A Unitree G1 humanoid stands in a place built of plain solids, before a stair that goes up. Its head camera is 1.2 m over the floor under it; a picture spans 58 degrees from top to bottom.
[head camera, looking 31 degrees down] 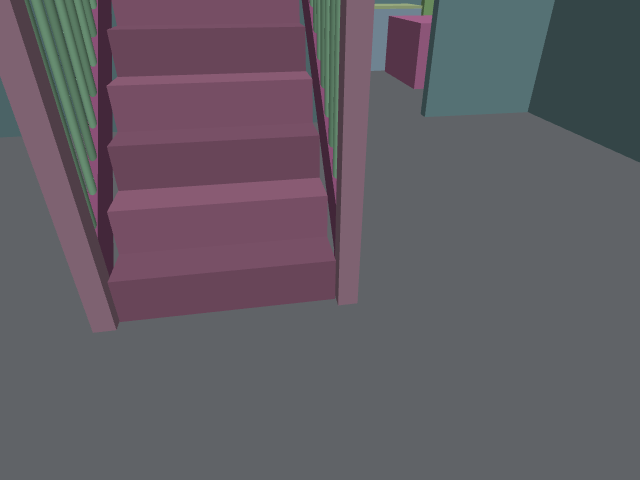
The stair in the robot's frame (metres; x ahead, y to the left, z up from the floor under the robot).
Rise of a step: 0.20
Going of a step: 0.20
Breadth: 0.90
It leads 10 degrees to the left of straight ahead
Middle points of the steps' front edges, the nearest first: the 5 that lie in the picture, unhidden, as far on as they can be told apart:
1.42 0.38 0.20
1.62 0.41 0.40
1.82 0.44 0.61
2.02 0.48 0.81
2.22 0.51 1.01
